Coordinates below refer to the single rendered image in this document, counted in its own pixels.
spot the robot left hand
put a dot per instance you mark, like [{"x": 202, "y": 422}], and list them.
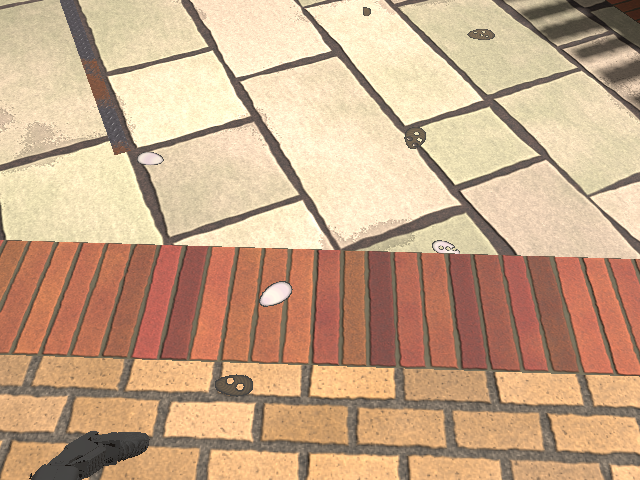
[{"x": 89, "y": 453}]

